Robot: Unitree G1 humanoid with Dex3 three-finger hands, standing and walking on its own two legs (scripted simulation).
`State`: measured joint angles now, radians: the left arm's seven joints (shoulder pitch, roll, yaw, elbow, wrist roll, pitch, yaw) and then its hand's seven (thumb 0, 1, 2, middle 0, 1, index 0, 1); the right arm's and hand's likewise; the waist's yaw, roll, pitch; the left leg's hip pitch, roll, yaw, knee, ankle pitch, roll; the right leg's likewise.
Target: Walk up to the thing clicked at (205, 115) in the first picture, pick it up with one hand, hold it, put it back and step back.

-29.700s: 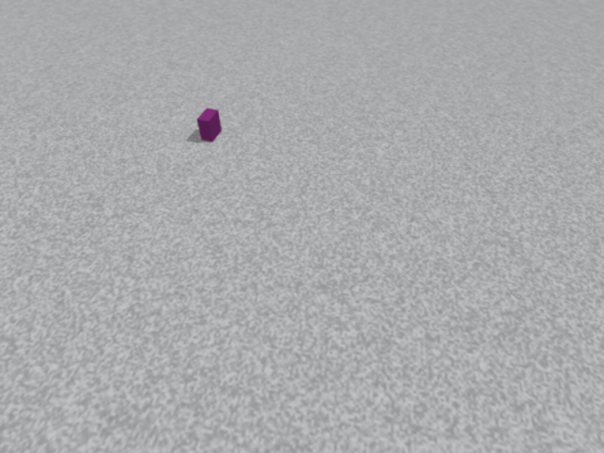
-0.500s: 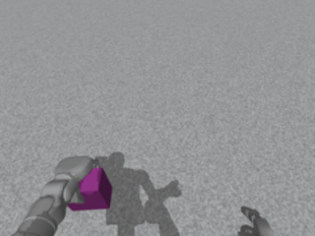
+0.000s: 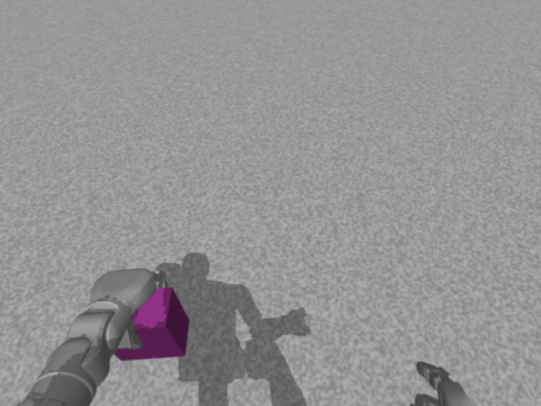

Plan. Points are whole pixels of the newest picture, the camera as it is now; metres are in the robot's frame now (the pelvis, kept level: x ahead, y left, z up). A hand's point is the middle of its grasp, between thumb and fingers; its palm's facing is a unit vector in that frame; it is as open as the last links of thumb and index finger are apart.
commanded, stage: crouch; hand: left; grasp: from above
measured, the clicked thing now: (145, 325) +0.29 +0.23 -0.12
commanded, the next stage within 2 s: lower in 1.78 s
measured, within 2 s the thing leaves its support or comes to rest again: neither
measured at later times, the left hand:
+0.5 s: hand (158, 336) +0.32 +0.25 -0.25, palm faces -0.46 +0.06 -0.89, open 10.0 cm
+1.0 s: hand (178, 344) +0.36 +0.26 -0.46, palm faces -0.49 +0.00 -0.87, open 9.9 cm
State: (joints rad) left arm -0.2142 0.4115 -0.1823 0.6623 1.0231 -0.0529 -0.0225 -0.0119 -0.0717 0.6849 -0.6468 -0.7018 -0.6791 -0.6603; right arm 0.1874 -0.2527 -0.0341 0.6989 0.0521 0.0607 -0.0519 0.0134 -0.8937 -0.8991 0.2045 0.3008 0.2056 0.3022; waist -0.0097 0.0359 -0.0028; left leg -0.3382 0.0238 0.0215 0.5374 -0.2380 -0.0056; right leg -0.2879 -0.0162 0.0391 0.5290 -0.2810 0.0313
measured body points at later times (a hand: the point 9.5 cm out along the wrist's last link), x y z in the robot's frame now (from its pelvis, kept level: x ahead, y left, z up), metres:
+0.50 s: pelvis -0.04 +0.00 -0.12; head +0.10 +0.03 +0.31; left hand +0.34 +0.24 -0.20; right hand +0.04 -0.29 -0.24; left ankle +0.02 +0.12 -0.73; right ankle +0.00 -0.14 -0.73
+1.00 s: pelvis -0.06 +0.01 -0.29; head +0.16 +0.05 +0.10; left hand +0.38 +0.26 -0.41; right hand -0.03 -0.27 -0.41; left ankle +0.02 +0.12 -0.73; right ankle +0.00 -0.14 -0.73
